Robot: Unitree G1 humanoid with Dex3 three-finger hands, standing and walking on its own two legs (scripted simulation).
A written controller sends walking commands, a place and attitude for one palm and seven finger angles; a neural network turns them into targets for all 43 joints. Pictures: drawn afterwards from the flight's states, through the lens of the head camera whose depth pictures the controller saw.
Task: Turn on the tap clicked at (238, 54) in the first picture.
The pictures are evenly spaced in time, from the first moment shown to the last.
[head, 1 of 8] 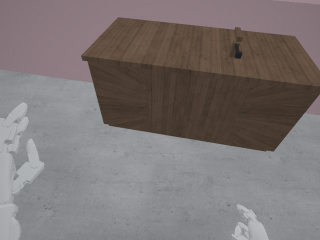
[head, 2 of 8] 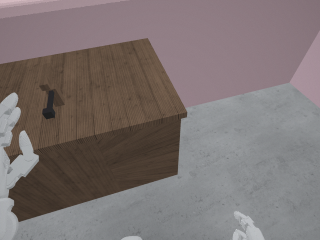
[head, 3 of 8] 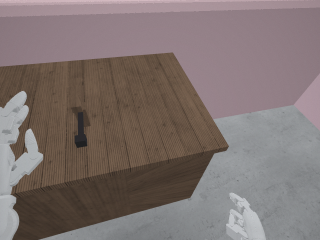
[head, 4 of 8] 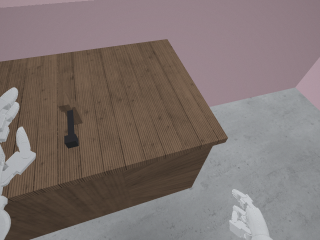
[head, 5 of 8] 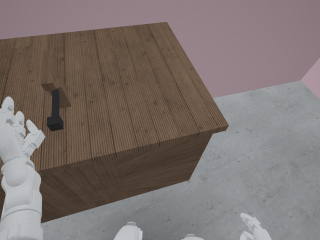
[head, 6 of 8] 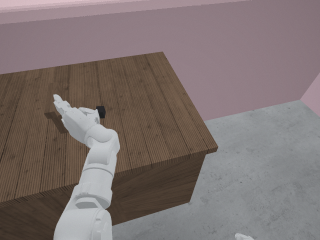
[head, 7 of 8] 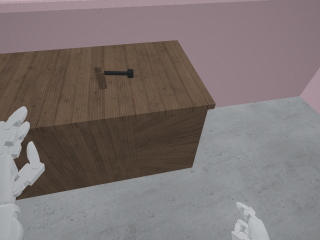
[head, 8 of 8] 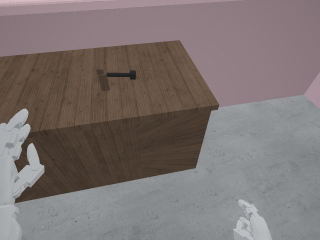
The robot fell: no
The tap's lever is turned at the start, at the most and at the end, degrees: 0 77 77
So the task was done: yes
